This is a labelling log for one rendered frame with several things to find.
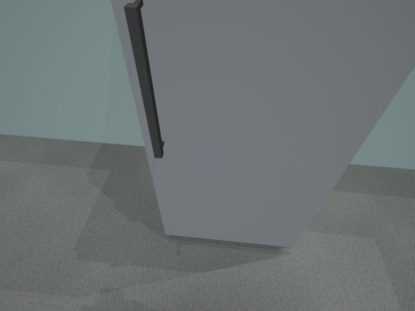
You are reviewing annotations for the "fridge door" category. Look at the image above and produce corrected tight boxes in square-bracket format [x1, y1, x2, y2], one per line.
[111, 0, 415, 248]

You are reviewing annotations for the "handle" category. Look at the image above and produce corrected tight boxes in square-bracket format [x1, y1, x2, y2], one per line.
[124, 0, 164, 158]

